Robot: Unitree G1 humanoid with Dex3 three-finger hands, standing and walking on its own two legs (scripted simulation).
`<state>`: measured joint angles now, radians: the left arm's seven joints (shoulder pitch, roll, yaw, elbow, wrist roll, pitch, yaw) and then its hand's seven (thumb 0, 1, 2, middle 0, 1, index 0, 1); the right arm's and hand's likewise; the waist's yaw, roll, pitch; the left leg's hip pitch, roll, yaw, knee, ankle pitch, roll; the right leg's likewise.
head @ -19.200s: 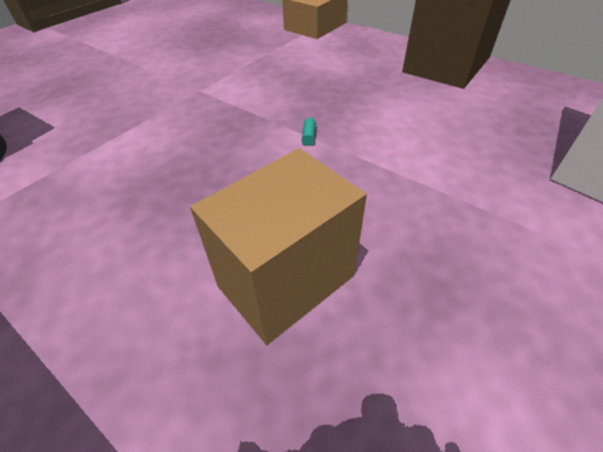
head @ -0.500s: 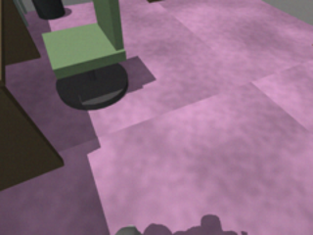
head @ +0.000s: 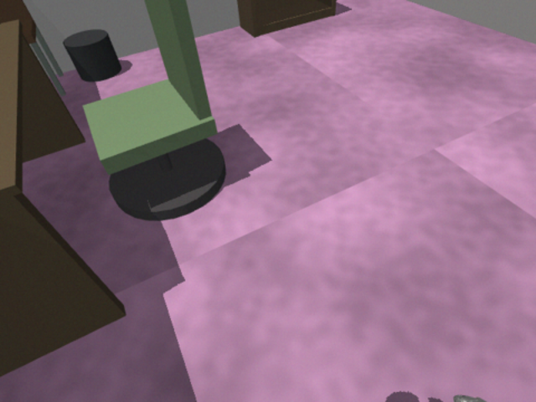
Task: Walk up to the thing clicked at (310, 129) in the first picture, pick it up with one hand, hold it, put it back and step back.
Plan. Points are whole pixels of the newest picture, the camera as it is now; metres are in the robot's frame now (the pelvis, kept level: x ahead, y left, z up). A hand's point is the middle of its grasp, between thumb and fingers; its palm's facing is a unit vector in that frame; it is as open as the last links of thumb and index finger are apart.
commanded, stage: walk up
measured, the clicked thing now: out of the picture +0.74 -1.31 -0.73
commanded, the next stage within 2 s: stand in 0.28 s
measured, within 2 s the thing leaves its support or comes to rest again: neither
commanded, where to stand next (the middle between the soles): +0.05 +0.00 m, yaw +1 degrees
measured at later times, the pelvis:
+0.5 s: pelvis +0.01 +0.01 +0.01, yaw -1 degrees
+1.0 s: pelvis +0.03 +0.01 +0.01, yaw +0 degrees
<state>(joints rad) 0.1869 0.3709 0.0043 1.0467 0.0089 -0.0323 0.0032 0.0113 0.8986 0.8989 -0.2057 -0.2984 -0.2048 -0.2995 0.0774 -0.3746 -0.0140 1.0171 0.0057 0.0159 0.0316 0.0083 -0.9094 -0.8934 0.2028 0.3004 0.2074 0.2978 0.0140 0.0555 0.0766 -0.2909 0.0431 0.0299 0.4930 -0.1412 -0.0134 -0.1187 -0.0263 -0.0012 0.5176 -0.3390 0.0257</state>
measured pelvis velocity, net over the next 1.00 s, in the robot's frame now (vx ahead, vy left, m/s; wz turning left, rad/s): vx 0.03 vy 0.01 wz -0.01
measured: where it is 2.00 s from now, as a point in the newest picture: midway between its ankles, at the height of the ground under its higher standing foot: outside the picture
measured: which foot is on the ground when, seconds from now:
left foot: down 0.00-1.00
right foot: down 0.00-1.00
